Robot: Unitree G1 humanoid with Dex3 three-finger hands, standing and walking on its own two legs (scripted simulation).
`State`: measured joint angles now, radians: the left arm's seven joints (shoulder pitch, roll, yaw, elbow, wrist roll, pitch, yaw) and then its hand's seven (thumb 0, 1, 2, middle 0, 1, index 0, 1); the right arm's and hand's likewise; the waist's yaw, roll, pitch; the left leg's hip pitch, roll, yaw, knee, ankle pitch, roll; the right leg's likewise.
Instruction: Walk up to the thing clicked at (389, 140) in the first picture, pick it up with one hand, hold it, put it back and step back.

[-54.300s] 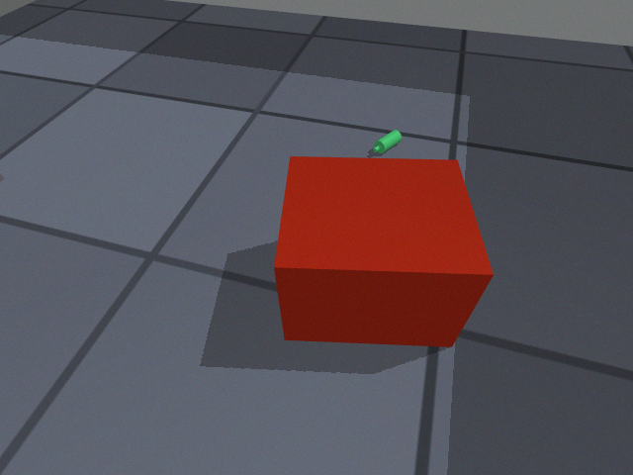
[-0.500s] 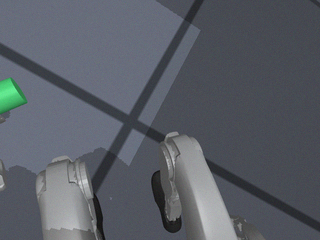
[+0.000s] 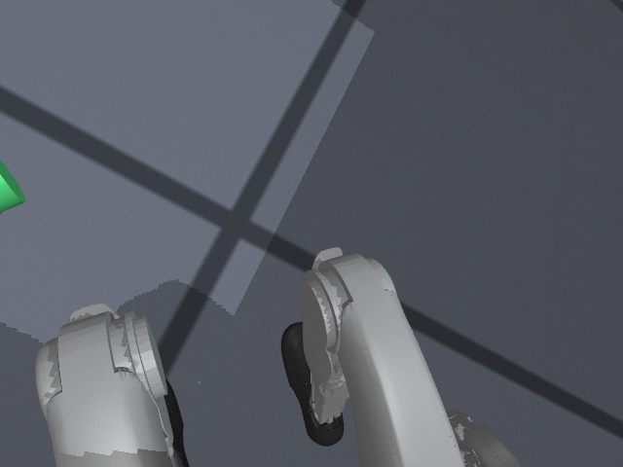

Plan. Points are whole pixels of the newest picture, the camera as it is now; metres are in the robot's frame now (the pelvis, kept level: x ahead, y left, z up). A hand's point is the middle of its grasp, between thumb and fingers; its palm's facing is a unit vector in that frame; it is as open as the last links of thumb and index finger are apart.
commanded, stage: rest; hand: left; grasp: from above
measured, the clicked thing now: out of the picture +0.45 +0.36 -0.21
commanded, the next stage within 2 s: open in 1.62 s
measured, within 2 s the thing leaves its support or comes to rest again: rests again in 1.96 s
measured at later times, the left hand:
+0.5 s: hand out of the picture +0.46 +0.33 -0.22, palm faces -0.41 -0.21 -0.89, open 9.7 cm
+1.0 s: hand out of the picture +0.46 +0.33 -0.24, palm faces -0.39 -0.21 -0.90, open 9.7 cm
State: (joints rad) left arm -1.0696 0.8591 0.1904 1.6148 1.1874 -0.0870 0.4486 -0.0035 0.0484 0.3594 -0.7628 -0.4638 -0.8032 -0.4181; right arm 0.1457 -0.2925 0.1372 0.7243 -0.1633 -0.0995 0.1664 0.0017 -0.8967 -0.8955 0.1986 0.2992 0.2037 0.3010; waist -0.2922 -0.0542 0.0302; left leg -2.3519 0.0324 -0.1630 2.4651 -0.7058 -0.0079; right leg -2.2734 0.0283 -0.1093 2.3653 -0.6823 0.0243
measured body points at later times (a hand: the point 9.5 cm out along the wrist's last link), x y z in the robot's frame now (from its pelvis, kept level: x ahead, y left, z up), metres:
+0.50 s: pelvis +0.00 +0.00 -0.01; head +0.27 +0.10 +0.34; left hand +0.48 +0.34 -0.17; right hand +0.04 -0.26 -0.09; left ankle +0.07 +0.13 -0.28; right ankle +0.10 -0.12 -0.28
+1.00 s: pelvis +0.00 +0.01 -0.01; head +0.28 +0.10 +0.32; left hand +0.48 +0.34 -0.19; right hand +0.03 -0.25 -0.08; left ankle +0.07 +0.13 -0.28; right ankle +0.10 -0.12 -0.28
